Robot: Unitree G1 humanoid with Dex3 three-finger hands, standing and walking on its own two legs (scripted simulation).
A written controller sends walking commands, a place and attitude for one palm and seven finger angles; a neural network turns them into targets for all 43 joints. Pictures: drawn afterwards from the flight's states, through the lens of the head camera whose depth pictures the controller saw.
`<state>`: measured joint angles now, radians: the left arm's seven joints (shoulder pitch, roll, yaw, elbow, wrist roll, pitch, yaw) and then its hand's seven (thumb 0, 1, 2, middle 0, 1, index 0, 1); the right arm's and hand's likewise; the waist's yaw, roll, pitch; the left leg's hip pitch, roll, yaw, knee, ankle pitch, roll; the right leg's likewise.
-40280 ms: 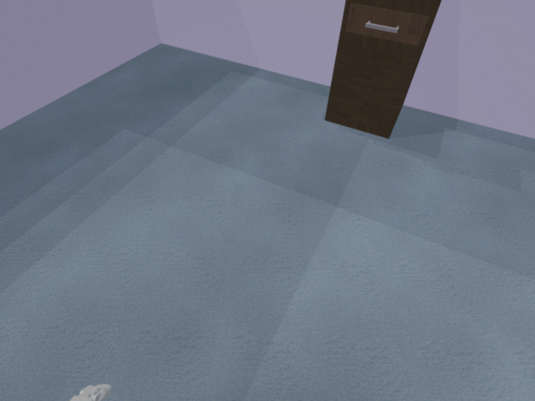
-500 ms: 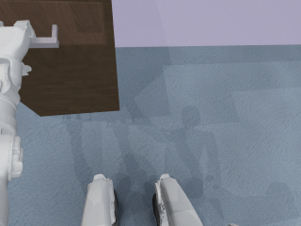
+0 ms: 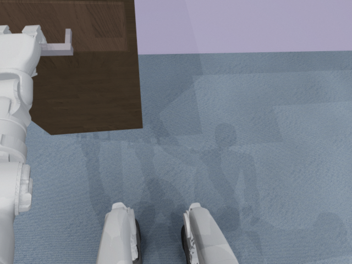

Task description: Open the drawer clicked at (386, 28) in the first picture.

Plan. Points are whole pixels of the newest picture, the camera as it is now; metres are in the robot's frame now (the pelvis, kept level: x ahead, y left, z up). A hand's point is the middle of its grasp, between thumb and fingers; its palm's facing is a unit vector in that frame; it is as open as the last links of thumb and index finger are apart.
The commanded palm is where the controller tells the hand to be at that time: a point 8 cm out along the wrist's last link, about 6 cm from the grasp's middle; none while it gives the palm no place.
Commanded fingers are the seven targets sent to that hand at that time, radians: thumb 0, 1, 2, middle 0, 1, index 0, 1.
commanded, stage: pull the drawer open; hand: left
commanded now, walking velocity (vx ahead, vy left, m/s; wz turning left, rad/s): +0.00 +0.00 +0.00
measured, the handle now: (31, 42) +0.59 +0.27 +0.02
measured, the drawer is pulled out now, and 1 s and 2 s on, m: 0.00 0.06 0.12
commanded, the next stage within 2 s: none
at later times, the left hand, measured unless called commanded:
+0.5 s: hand (27, 83) +0.50 +0.28 +0.00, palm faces -0.02 -0.02 -1.00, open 5.4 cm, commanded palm +0.47 +0.27 +0.04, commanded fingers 0.00 0.90 0.90 -0.40 -1.35 -0.40 -1.35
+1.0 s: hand (25, 99) +0.47 +0.28 +0.00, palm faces -0.03 -0.02 -1.00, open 5.4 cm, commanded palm +0.43 +0.26 +0.04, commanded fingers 0.00 0.90 0.90 -0.40 -1.35 -0.40 -1.35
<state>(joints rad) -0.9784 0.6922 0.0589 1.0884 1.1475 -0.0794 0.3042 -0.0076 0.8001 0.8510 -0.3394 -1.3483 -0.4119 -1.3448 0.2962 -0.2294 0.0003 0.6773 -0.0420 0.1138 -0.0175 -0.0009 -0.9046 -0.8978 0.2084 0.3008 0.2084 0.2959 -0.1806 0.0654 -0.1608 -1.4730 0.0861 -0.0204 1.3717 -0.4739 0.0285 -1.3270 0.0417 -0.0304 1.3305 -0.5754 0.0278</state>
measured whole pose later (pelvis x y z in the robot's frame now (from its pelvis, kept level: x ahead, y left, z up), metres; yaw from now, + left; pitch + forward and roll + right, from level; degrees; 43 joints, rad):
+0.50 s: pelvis +0.03 +0.00 +0.02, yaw +0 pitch +31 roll -4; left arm -0.72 0.59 0.08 0.92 1.12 -0.14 0.41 0.00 0.79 0.83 -0.29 -1.35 -0.36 -1.35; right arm 0.25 -0.24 -0.04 0.68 -0.05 0.14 -0.01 0.00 -0.91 -0.90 0.21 0.30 0.21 0.30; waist -0.10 0.05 -0.18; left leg -1.33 0.08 0.02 1.30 -0.51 0.03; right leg -1.21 0.04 0.01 1.27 -0.60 0.03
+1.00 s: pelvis +0.03 +0.00 +0.03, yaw +1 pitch +28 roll -3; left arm -0.56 0.53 0.08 0.85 1.12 -0.14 0.45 0.00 0.79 0.82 -0.29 -1.35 -0.36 -1.35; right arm 0.26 -0.24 -0.06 0.68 -0.05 0.16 -0.02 0.00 -0.91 -0.90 0.21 0.30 0.21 0.30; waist -0.08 0.05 -0.19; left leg -1.24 0.08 0.03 1.25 -0.50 0.02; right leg -1.12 0.03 0.01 1.22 -0.59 0.03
